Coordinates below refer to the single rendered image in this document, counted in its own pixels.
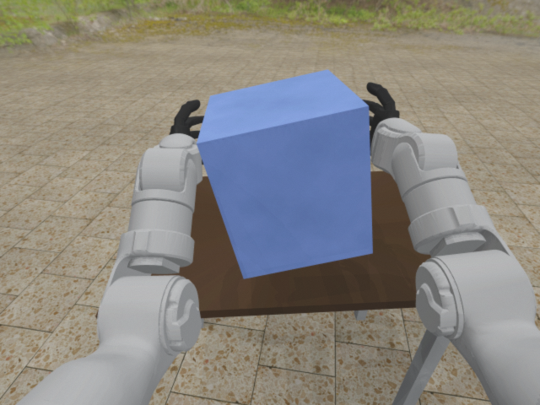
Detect right robot forearm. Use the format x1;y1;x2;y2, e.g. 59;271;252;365
370;118;537;317

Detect robot right hand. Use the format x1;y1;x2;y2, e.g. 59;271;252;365
362;82;399;147

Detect table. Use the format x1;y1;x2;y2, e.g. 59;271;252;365
96;171;450;405

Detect robot right upper arm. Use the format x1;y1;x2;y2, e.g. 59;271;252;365
415;250;540;405

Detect robot left upper arm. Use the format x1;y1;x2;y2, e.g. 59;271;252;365
15;275;202;405

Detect left robot forearm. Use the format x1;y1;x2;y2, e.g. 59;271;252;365
97;133;203;340

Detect robot left hand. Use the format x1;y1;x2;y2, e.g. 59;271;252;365
170;100;204;165

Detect carton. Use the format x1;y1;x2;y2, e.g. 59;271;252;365
197;69;373;279

